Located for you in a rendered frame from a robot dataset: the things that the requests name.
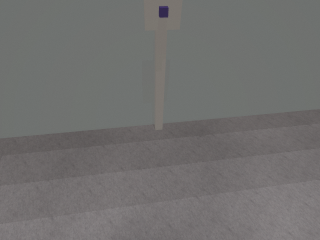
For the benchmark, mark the panel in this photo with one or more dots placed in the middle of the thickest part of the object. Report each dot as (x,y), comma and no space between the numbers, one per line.
(160,25)

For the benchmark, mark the button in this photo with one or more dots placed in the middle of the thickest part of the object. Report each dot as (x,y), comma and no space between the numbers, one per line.
(163,11)

